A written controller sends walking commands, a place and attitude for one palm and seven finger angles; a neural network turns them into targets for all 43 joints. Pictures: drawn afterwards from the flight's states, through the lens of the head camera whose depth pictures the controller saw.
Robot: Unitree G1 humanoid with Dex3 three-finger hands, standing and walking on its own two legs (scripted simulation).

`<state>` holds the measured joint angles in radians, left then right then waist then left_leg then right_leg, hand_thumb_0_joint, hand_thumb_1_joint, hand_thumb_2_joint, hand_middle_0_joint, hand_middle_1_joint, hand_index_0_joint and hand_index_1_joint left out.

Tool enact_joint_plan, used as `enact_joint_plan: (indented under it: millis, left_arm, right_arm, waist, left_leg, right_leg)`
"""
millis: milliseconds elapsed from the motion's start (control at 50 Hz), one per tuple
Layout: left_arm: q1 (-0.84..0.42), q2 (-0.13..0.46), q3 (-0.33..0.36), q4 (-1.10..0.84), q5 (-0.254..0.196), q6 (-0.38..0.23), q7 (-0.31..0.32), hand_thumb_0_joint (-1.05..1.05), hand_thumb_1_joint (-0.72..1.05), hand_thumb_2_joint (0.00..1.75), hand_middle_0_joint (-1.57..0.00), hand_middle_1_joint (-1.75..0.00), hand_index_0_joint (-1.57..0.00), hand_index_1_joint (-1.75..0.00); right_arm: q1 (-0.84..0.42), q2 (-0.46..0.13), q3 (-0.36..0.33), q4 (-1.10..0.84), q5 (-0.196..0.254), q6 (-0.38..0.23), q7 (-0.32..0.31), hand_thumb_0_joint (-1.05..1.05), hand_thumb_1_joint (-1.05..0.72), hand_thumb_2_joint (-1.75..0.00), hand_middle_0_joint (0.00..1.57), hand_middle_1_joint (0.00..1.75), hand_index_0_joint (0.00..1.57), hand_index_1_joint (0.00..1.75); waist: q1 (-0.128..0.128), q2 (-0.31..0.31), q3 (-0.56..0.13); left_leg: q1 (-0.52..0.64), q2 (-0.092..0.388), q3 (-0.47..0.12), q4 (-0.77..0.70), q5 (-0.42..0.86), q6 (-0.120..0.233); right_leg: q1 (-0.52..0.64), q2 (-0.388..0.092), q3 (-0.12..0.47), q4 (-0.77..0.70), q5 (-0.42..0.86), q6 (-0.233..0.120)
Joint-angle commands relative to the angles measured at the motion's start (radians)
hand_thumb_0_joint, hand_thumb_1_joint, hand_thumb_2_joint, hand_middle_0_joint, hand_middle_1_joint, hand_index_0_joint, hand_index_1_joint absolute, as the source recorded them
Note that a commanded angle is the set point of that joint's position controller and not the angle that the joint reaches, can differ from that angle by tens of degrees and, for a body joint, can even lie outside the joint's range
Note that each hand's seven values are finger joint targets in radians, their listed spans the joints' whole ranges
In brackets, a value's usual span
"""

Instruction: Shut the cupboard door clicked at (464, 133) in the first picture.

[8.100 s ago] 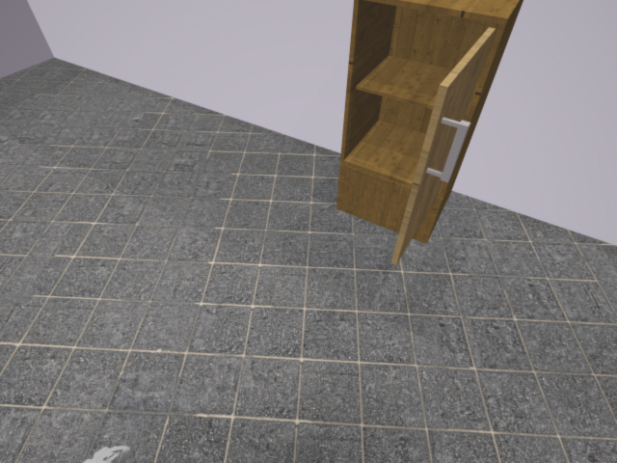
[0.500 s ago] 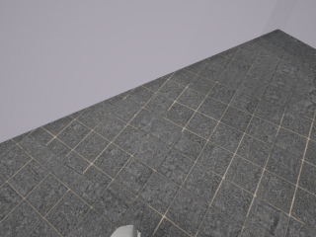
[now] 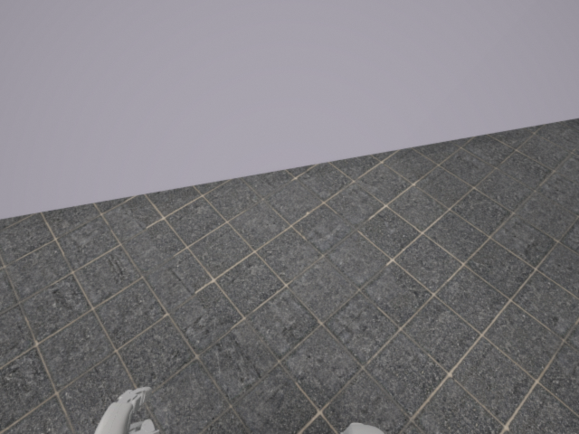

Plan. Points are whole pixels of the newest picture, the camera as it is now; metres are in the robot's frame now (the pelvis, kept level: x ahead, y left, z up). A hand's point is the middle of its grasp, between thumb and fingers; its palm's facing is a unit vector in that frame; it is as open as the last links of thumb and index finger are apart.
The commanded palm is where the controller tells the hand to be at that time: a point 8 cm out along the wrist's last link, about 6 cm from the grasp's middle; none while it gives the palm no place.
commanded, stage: walk to a spot facing it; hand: left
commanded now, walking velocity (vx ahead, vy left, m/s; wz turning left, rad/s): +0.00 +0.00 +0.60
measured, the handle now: out of the picture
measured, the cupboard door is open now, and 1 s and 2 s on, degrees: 88 88 88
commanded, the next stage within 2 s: none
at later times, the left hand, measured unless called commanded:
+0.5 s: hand out of the picture -0.02 +0.20 -0.16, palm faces +0.35 -0.90 -0.26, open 7.4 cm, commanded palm none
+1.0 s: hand (86, 433) +0.14 +0.32 -0.15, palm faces +0.50 -0.84 -0.20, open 7.4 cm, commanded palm none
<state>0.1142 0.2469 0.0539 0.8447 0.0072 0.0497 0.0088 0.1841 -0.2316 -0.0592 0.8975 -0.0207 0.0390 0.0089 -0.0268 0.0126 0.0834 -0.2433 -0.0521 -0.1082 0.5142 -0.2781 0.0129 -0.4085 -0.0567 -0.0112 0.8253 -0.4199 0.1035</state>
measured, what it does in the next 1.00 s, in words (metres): walks ahead, turning left: right foot, then left foot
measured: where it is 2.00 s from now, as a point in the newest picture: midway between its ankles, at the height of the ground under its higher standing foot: (187, 352)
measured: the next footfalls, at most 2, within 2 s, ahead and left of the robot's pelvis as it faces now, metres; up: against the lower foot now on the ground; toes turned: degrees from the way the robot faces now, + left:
right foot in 0.06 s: +0.06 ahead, -0.13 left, +0.00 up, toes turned +0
left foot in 0.56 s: -0.01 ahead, +0.12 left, +0.00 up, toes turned +30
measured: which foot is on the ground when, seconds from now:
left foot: down 0.00-0.06, up 0.08-0.54, down 0.56-1.00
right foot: up 0.00-0.04, down 0.06-0.56, up 0.58-1.00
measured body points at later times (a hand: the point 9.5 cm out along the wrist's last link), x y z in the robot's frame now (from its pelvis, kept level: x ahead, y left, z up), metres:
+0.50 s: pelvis +0.00 -0.01 +0.00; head +0.04 +0.00 +0.45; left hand -0.04 +0.25 -0.14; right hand +0.17 -0.23 -0.15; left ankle -0.05 +0.11 -0.71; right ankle +0.02 -0.13 -0.74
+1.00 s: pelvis +0.13 +0.09 +0.00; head +0.15 +0.11 +0.45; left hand +0.11 +0.36 -0.14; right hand +0.22 -0.14 -0.15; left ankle -0.05 +0.10 -0.74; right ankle +0.31 +0.03 -0.70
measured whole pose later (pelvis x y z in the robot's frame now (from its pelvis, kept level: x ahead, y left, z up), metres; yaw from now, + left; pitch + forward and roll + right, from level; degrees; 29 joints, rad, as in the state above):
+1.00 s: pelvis +0.13 +0.09 +0.00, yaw +34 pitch +0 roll +0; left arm 0.10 0.22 0.04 0.91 0.02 0.01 -0.04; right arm 0.40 -0.18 -0.04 1.03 -0.02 -0.05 0.00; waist -0.06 -0.01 0.06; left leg 0.06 -0.04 -0.07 0.32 -0.39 0.04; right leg -0.57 -0.11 -0.07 0.78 -0.23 0.09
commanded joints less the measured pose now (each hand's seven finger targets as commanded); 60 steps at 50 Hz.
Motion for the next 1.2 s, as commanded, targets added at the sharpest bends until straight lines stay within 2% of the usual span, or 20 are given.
enact_joint_plan:
  millis: [0, 20, 40, 60, 160, 340, 440, 500, 520, 540, 560, 620, 700, 940, 1000, 1020, 1060, 1080, 1120, 1180]
  left_arm:
    - [0.097, 0.099, 0.028, -0.065, -0.007, -0.046, 0.014, 0.0, 0.9, 0.9, -0.2, -0.3, -0.2, -0.3]
    - [0.138, 0.14, 0.036, -0.057, -0.001, -0.06, 0.018, 0.0, 0.9, 0.9, -0.2, -0.3, -0.2, -0.3]
    - [0.166, 0.246, 0.056, -0.052, 0.017, -0.07, 0.029, 0.0, 0.9, 0.9, -0.2, -0.3, -0.2, -0.3]
    - [0.176, 0.267, 0.052, -0.058, 0.012, -0.062, 0.03, 0.0, 0.9, 0.9, -0.2, -0.3, -0.2, -0.3]
    - [0.026, 0.118, 0.016, -0.085, 0.007, -0.062, 0.024, 0.0, 0.9, 0.9, -0.2, -0.3, -0.2, -0.3]
    - [0.137, 0.163, 0.035, -0.034, 0.021, -0.053, 0.028, 0.0, 0.9, 0.9, -0.2, -0.3, -0.2, -0.3]
    - [0.175, 0.203, 0.055, 0.01, 0.025, -0.06, 0.015, 0.0, 0.9, 0.9, -0.2, -0.3, -0.2, -0.3]
    - [0.161, 0.203, 0.061, 0.033, 0.018, -0.061, 0.001, 0.0, 0.9, 0.9, -0.2, -0.3, -0.2, -0.3]
    - [0.147, 0.177, 0.057, 0.026, 0.009, -0.056, -0.006, 0.0, 0.9, 0.9, -0.2, -0.3, -0.2, -0.3]
    - [0.09, 0.092, 0.038, -0.033, 0.002, -0.054, -0.022, 0.0, 0.9, 0.9, -0.2, -0.3, -0.2, -0.3]
    - [-0.047, 0.09, 0.022, -0.087, 0.017, -0.054, -0.023, 0.0, 0.9, 0.9, -0.2, -0.3, -0.2, -0.3]
    - [-0.044, 0.095, 0.037, -0.04, 0.017, -0.066, -0.029, 0.0, 0.9, 0.9, -0.2, -0.3, -0.2, -0.3]
    - [0.054, 0.092, 0.027, 0.021, 0.016, -0.062, -0.04, 0.0, 0.9, 0.9, -0.2, -0.3, -0.2, -0.3]
    - [-0.167, 0.046, 0.003, -0.06, 0.004, -0.089, -0.039, 0.0, 0.9, 0.9, -0.2, -0.3, -0.2, -0.3]
    - [0.03, 0.07, 0.014, 0.0, 0.005, -0.103, -0.034, 0.0, 0.9, 0.9, -0.2, -0.3, -0.2, -0.3]
    - [0.188, 0.106, 0.027, 0.049, 0.01, -0.116, -0.028, 0.0, 0.9, 0.9, -0.2, -0.3, -0.2, -0.3]
    - [0.426, 0.289, 0.071, 0.114, 0.02, -0.129, -0.009, 0.0, 0.9, 0.9, -0.2, -0.3, -0.2, -0.3]
    - [0.362, 0.25, 0.065, 0.104, 0.006, -0.117, -0.002, 0.0, 0.9, 0.9, -0.2, -0.3, -0.2, -0.3]
    - [0.209, 0.162, 0.046, 0.077, 0.014, -0.118, 0.002, 0.0, 0.9, 0.9, -0.2, -0.3, -0.2, -0.3]
    - [0.126, 0.059, 0.014, 0.08, 0.022, -0.125, 0.005, 0.0, 0.9, 0.9, -0.2, -0.3, -0.2, -0.3]
  right_arm:
    - [-0.028, -0.21, -0.062, -0.08, 0.003, -0.014, -0.013, 0.0, -0.9, -0.9, 0.2, 0.3, 0.2, 0.3]
    - [-0.019, -0.175, -0.057, -0.084, 0.011, -0.016, -0.009, 0.0, -0.9, -0.9, 0.2, 0.3, 0.2, 0.3]
    - [0.018, -0.093, -0.043, -0.096, 0.02, -0.019, -0.004, 0.0, -0.9, -0.9, 0.2, 0.3, 0.2, 0.3]
    - [0.012, -0.128, -0.052, -0.11, 0.011, -0.012, -0.008, 0.0, -0.9, -0.9, 0.2, 0.3, 0.2, 0.3]
    - [0.044, -0.118, -0.055, -0.031, -0.001, 0.02, 0.019, 0.0, -0.9, -0.9, 0.2, 0.3, 0.2, 0.3]
    - [-0.073, -0.09, -0.034, -0.048, 0.006, 0.026, 0.025, 0.0, -0.9, -0.9, 0.2, 0.3, 0.2, 0.3]
    - [-0.112, -0.08, -0.019, -0.076, 0.004, -0.003, 0.041, 0.0, -0.9, -0.9, 0.2, 0.3, 0.2, 0.3]
    - [-0.009, -0.105, -0.025, -0.056, -0.002, -0.025, 0.039, 0.0, -0.9, -0.9, 0.2, 0.3, 0.2, 0.3]
    - [0.089, -0.167, -0.043, -0.027, -0.003, -0.034, 0.033, 0.0, -0.9, -0.9, 0.2, 0.3, 0.2, 0.3]
    - [0.198, -0.297, -0.078, -0.005, -0.011, -0.043, 0.021, 0.0, -0.9, -0.9, 0.2, 0.3, 0.2, 0.3]
    - [0.285, -0.317, -0.077, 0.034, -0.006, -0.045, 0.009, 0.0, -0.9, -0.9, 0.2, 0.3, 0.2, 0.3]
    - [0.157, -0.208, -0.04, 0.003, -0.002, -0.063, -0.015, 0.0, -0.9, -0.9, 0.2, 0.3, 0.2, 0.3]
    - [0.112, -0.174, -0.022, -0.006, 0.008, -0.095, -0.015, 0.0, -0.9, -0.9, 0.2, 0.3, 0.2, 0.3]
    - [0.247, -0.15, -0.024, 0.089, -0.002, -0.104, -0.025, 0.0, -0.9, -0.9, 0.2, 0.3, 0.2, 0.3]
    - [0.207, -0.162, -0.025, 0.096, 0.003, -0.104, -0.028, 0.0, -0.9, -0.9, 0.2, 0.3, 0.2, 0.3]
    - [0.192, -0.155, -0.028, 0.093, 0.01, -0.108, -0.025, 0.0, -0.9, -0.9, 0.2, 0.3, 0.2, 0.3]
    - [0.273, -0.058, -0.013, 0.057, 0.024, -0.117, -0.018, 0.0, -0.9, -0.9, 0.2, 0.3, 0.2, 0.3]
    - [0.205, -0.085, -0.02, 0.044, 0.025, -0.11, -0.019, 0.0, -0.9, -0.9, 0.2, 0.3, 0.2, 0.3]
    - [0.123, -0.054, -0.02, 0.047, 0.01, -0.1, 0.0, 0.0, -0.9, -0.9, 0.2, 0.3, 0.2, 0.3]
    - [0.141, -0.006, -0.019, 0.068, -0.003, -0.055, 0.018, 0.0, -0.9, -0.9, 0.2, 0.3, 0.2, 0.3]
  waist:
    - [0.045, 0.137, -0.158]
    - [0.064, 0.04, -0.182]
    - [0.071, -0.289, -0.222]
    - [0.071, -0.3, -0.21]
    - [-0.001, -0.196, -0.056]
    - [0.056, -0.211, -0.068]
    - [0.085, -0.239, -0.107]
    - [0.025, -0.125, -0.144]
    - [-0.035, 0.03, -0.17]
    - [-0.103, 0.396, -0.157]
    - [-0.139, 0.291, -0.119]
    - [-0.055, 0.194, -0.034]
    - [0.01, 0.105, -0.044]
    - [-0.043, 0.125, 0.017]
    - [0.054, 0.082, -0.06]
    - [0.125, 0.02, -0.137]
    - [0.161, -0.336, -0.392]
    - [0.155, -0.197, -0.281]
    - [0.106, -0.161, -0.088]
    - [0.02, -0.161, -0.001]
  left_leg:
    - [0.001, 0.204, -0.238, 0.005, 0.514, 0.103]
    - [-0.104, 0.144, -0.199, 0.087, 0.337, 0.045]
    - [-0.315, -0.008, -0.017, 0.33, -0.16, -0.044]
    - [-0.33, -0.012, 0.013, 0.54, -0.374, -0.059]
    - [-0.331, 0.067, 0.053, 0.766, -0.092, -0.084]
    - [-0.281, 0.105, 0.152, 0.491, -0.137, -0.103]
    - [-0.188, 0.118, 0.216, 0.246, -0.184, -0.063]
    - [0.038, 0.087, 0.259, 0.009, -0.107, -0.036]
    - [0.228, 0.135, 0.144, -0.118, -0.113, 0.002]
    - [0.371, 0.416, -0.324, -0.225, -0.09, 0.121]
    - [0.368, 0.495, -0.418, -0.267, 0.009, 0.202]
    - [0.235, 0.371, -0.252, -0.256, 0.109, 0.16]
    - [0.205, 0.27, -0.081, -0.262, 0.35, 0.134]
    - [0.287, 0.272, -0.107, -0.216, 0.54, 0.16]
    - [0.179, 0.238, -0.085, -0.036, 0.701, 0.121]
    - [0.087, 0.19, -0.056, 0.145, 0.666, 0.085]
    - [-0.309, -0.031, 0.055, 0.72, -0.285, 0.005]
    - [-0.34, 0.052, 0.011, 0.832, -0.271, 0.027]
    - [-0.38, 0.135, 0.046, 0.872, -0.125, 0.028]
    - [-0.284, 0.165, 0.066, 0.776, -0.023, 0.007]
  right_leg:
    - [0.213, 0.027, -0.017, -0.327, 0.182, -0.017]
    - [0.368, -0.046, 0.038, -0.462, 0.301, -0.031]
    - [0.536, -0.343, 0.318, -0.516, 0.477, -0.13]
    - [0.413, -0.475, 0.383, -0.507, 0.589, -0.236]
    - [0.24, -0.253, 0.034, -0.503, 0.46, -0.182]
    - [0.319, -0.312, -0.085, -0.483, 0.506, -0.217]
    - [0.34, -0.369, -0.085, -0.495, 0.221, -0.207]
    - [0.236, -0.342, -0.163, -0.354, 0.06, -0.15]
    - [0.066, -0.279, -0.216, -0.146, 0.0, -0.096]
    - [-0.275, -0.102, -0.259, 0.183, -0.237, -0.009]
    - [-0.401, -0.083, -0.111, 0.31, -0.246, -0.021]
    - [-0.366, -0.12, -0.021, 0.388, -0.015, -0.026]
    - [-0.268, -0.095, -0.034, 0.351, 0.145, -0.004]
    - [-0.222, -0.047, -0.071, -0.107, 0.189, -0.024]
    - [0.134, 0.024, -0.105, -0.258, 0.244, -0.059]
    - [0.365, 0.005, -0.08, -0.317, 0.31, -0.075]
    - [0.769, -0.488, 0.515, -0.465, 0.398, -0.241]
    - [0.648, -0.493, 0.493, -0.521, 0.294, -0.276]
    - [0.352, -0.42, 0.371, -0.585, -0.019, -0.24]
    - [0.097, -0.326, 0.082, -0.643, 0.005, -0.166]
